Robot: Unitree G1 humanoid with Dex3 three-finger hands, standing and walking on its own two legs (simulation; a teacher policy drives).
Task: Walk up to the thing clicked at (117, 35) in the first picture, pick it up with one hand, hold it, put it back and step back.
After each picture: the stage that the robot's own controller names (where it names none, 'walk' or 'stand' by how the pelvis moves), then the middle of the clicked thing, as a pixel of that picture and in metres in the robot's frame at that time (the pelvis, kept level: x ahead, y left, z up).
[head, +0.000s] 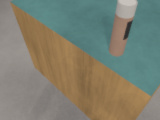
stand; (121, 29) +0.56 -0.14 +0.08
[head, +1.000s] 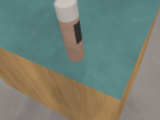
walk; (71, 33) +0.49 +0.09 +0.10
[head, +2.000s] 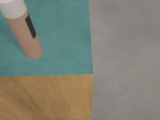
stand; (23, 30) +0.48 +0.22 +0.11
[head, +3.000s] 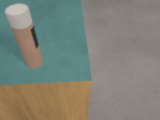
stand; (27, 40) +0.48 +0.22 +0.10
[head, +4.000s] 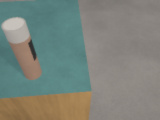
stand; (25, 52) +0.44 +0.22 +0.07
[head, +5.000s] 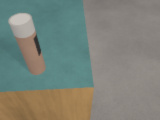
stand; (30, 47) +0.47 +0.21 +0.07
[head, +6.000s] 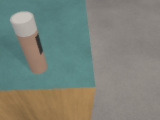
stand; (31, 46) +0.47 +0.20 +0.07
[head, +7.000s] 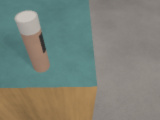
stand; (35, 45) +0.47 +0.20 +0.07
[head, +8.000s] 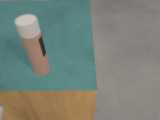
rise first; (35, 48) +0.46 +0.21 +0.08
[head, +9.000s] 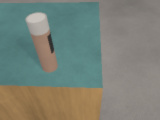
go down; (44, 45) +0.48 +0.20 +0.08
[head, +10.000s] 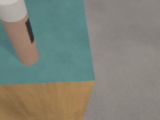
go down; (20, 33) +0.46 +0.19 +0.11
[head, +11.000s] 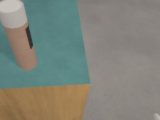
approach; (20, 40) +0.47 +0.19 +0.10
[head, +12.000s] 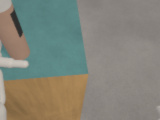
close in; (7, 27) +0.47 +0.21 +0.13
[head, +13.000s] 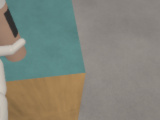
lift; (2, 27) +0.47 +0.21 +0.14
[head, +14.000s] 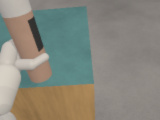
lift; (28, 40) +0.35 +0.16 +0.25
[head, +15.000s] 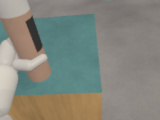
hold; (26, 40) +0.33 +0.16 +0.27
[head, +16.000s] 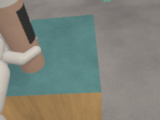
hold; (17, 30) +0.31 +0.16 +0.32
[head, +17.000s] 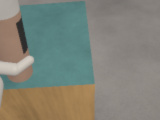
hold; (10, 40) +0.31 +0.18 +0.27
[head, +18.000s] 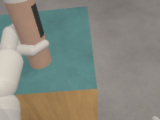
crouch; (29, 27) +0.39 +0.15 +0.26
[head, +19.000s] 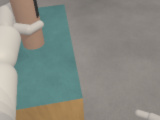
crouch; (25, 7) +0.47 +0.13 +0.27
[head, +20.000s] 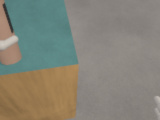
lower; out of the picture +0.50 +0.21 +0.14
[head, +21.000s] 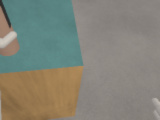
lower; out of the picture +0.49 +0.22 +0.14
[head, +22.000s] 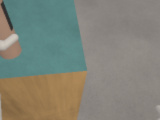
lower; out of the picture +0.48 +0.23 +0.15
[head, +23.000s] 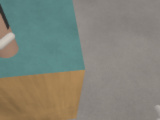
lower; out of the picture +0.48 +0.23 +0.15
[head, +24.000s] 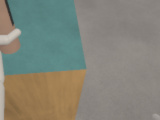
loosen; out of the picture +0.50 +0.22 +0.15
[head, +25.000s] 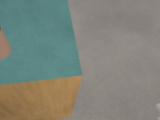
sink last; out of the picture +0.46 +0.23 +0.14
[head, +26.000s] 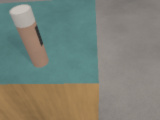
sink last; (32, 39) +0.49 +0.23 +0.13
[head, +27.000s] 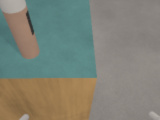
stand; (21, 27) +0.48 +0.23 +0.14
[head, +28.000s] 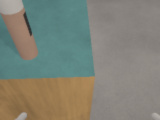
stand; (19, 28) +0.49 +0.23 +0.14
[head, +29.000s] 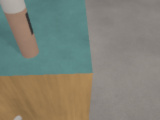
stand; (21, 27) +0.51 +0.23 +0.14
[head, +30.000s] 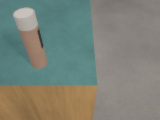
stand; (32, 41) +0.50 +0.22 +0.08
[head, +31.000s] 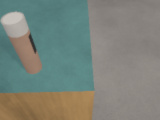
stand; (25, 47) +0.46 +0.23 +0.08
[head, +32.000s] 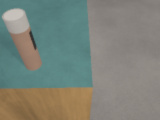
stand; (25, 43) +0.48 +0.24 +0.07
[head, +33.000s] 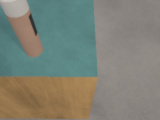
walk; (24, 28) +0.49 +0.23 +0.08
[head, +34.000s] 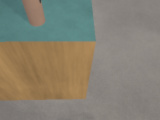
walk; out of the picture +0.63 +0.21 +0.10
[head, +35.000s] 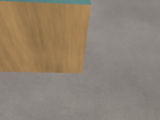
walk; out of the picture +0.92 +0.22 +0.09
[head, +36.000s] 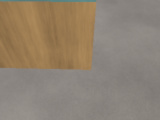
stand; out of the picture +1.11 +0.19 +0.09
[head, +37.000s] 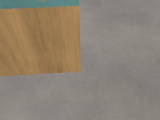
stand; out of the picture +1.10 +0.27 +0.07
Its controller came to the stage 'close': yes
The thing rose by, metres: 0.28
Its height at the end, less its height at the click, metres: +0.00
